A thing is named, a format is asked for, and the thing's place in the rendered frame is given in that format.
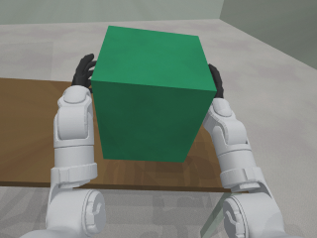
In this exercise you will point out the right robot hand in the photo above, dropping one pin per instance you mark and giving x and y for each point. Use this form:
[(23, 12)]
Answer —
[(217, 81)]

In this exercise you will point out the robot left upper arm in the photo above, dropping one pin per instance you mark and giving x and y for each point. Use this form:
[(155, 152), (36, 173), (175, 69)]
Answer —
[(74, 214)]

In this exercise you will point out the table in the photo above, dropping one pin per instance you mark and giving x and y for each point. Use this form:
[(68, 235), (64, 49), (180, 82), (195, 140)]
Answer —
[(27, 111)]

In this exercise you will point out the left robot hand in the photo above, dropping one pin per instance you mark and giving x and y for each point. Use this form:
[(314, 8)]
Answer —
[(82, 72)]

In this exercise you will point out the right robot forearm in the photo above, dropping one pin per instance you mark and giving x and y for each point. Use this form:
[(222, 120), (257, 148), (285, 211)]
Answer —
[(239, 170)]

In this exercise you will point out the carton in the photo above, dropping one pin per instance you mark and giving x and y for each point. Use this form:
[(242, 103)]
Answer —
[(151, 92)]

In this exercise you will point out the left robot forearm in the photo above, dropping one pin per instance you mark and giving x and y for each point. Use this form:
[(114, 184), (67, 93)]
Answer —
[(73, 140)]

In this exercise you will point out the robot right upper arm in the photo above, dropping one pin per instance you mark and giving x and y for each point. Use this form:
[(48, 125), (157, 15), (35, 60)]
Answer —
[(253, 215)]

